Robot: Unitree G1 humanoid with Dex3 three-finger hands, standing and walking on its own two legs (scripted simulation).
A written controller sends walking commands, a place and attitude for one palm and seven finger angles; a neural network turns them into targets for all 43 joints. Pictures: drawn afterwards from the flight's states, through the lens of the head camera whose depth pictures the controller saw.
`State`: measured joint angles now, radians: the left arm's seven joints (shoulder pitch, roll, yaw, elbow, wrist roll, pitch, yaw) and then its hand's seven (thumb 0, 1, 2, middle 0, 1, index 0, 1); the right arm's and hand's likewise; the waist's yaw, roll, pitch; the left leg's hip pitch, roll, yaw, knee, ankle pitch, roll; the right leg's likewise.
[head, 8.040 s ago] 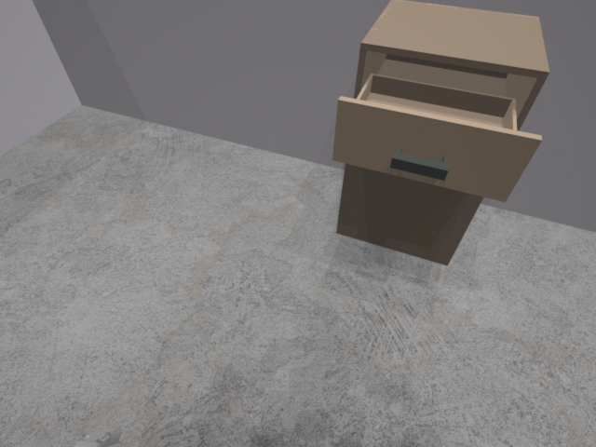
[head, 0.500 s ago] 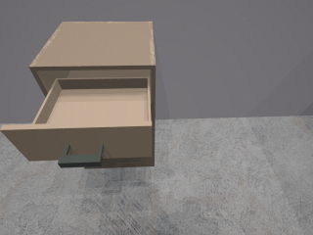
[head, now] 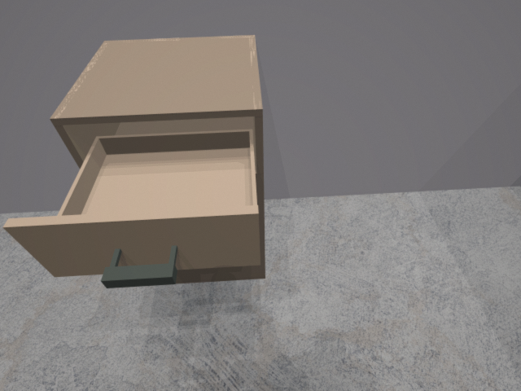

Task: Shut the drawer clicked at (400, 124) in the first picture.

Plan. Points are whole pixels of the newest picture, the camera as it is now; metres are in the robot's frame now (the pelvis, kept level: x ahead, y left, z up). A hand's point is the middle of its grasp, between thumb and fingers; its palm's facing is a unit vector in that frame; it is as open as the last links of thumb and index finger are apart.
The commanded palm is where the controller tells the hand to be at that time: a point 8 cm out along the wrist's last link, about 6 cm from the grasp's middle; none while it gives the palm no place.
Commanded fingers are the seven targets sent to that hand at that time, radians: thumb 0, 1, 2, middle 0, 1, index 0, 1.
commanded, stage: shuffle to correct the standing spot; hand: left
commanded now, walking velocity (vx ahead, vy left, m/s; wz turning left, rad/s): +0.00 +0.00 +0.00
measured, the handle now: (143, 264) +0.34 +0.25 -0.05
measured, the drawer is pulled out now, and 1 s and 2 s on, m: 0.30 0.30 0.30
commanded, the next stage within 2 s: come to a stop and stand still in 0.40 s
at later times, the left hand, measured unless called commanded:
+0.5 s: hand out of the picture +0.00 +0.18 -0.19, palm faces +0.11 -0.98 -0.16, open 7.4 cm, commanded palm none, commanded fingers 0.00 0.90 0.90 -0.20 -0.30 -0.20 -0.30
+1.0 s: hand out of the picture +0.13 +0.17 -0.17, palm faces +0.13 -0.96 -0.25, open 7.3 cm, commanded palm none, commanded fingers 0.00 0.90 0.90 -0.20 -0.30 -0.20 -0.30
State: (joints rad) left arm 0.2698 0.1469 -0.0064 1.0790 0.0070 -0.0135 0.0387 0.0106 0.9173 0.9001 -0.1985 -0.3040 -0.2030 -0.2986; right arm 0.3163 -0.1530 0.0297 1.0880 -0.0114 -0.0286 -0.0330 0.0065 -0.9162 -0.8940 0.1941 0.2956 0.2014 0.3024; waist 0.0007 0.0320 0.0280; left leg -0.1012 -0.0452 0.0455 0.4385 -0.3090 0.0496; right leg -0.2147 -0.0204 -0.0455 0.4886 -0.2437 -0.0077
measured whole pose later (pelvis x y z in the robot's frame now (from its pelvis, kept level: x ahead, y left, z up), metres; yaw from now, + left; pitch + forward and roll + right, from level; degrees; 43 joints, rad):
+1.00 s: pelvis +0.08 -0.02 -0.01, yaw +7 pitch -2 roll +1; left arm 0.17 0.15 0.03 0.96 0.03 0.01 0.05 0.00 0.92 0.90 -0.20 -0.30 -0.21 -0.30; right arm 0.23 -0.15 -0.05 1.00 0.00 0.04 -0.03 0.00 -0.91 -0.89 0.19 0.30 0.20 0.30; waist -0.02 0.02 0.12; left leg -0.36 -0.02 -0.02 1.01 -0.52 -0.02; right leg -0.33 -0.02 -0.08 0.58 -0.22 -0.05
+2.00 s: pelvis +0.05 +0.07 +0.00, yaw +5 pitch +0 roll +0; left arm 0.30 0.16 -0.01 1.04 0.02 0.01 0.05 0.01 0.91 0.90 -0.20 -0.30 -0.20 -0.30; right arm 0.27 -0.17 -0.02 1.08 -0.01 0.00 -0.02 0.01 -0.91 -0.89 0.20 0.30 0.20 0.30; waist 0.00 0.01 0.02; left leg -0.17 -0.08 0.09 0.41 -0.25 0.10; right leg -0.23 -0.04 -0.01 0.46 -0.22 0.03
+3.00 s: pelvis +0.03 +0.01 -0.09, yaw +10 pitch +12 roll -2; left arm 0.63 0.20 0.14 -0.03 -0.26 -0.64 -0.31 0.02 0.89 0.90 -0.47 -0.63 -0.52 -0.65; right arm 0.11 -0.28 -0.07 0.52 0.02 -0.30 0.00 0.01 -0.91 -0.89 0.19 0.30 0.20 0.30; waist 0.06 -0.01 -0.14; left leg -0.84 0.00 -0.03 1.15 -0.54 0.01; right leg -0.83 0.01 -0.15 1.10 -0.50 -0.08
